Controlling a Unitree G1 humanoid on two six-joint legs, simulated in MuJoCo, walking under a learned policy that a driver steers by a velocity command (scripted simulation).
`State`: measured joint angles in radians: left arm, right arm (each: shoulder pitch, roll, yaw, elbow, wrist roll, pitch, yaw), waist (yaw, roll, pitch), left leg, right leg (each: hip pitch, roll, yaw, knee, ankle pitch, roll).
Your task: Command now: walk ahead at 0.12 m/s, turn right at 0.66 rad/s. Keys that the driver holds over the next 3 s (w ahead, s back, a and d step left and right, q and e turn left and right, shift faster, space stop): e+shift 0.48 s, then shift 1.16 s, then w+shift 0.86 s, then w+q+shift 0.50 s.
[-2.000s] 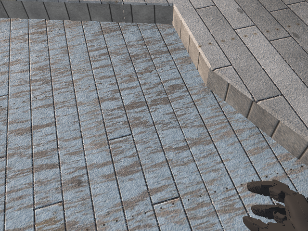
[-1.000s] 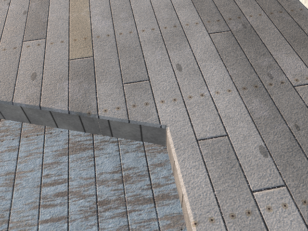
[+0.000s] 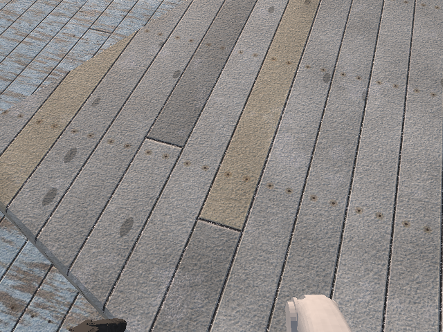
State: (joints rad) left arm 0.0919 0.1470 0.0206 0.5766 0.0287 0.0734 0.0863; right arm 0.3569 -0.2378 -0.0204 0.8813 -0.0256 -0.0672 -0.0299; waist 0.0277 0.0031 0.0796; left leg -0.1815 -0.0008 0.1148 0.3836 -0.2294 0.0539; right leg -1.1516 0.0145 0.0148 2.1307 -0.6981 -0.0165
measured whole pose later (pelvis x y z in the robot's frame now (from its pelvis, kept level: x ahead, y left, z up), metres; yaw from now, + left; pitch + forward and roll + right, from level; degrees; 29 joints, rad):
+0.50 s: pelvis +0.16 -0.07 +0.13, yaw -26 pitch +3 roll +3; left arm 0.24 0.26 0.07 0.65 0.02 0.07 0.05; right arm 0.12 -0.18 0.02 0.53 -0.03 0.04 -0.02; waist 0.02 -0.01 0.07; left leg -0.79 0.00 -0.08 1.16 -0.28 -0.04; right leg -0.43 0.18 0.20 0.66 -0.22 -0.10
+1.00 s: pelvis +0.27 -0.07 +0.15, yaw -35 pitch +1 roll -1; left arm 0.20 0.26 0.06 0.72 0.01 0.06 -0.01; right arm 0.19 -0.16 0.01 0.63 -0.02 -0.02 -0.02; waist -0.01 -0.06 0.00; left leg -0.26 -0.03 -0.02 0.43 -0.18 0.04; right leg -0.34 0.06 0.13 0.82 -0.45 0.05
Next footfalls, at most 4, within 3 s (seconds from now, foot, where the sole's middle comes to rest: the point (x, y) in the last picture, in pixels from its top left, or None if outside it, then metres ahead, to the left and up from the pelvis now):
0.18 right None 0.22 -0.15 -0.63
0.74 left None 0.38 -0.04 -0.63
1.10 right None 0.22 -0.20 -0.63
2.38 right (398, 229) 0.70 -0.48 -0.63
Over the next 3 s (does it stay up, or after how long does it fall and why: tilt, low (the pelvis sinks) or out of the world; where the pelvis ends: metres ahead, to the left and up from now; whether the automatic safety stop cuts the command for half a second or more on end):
stays up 1.09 -0.60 0.13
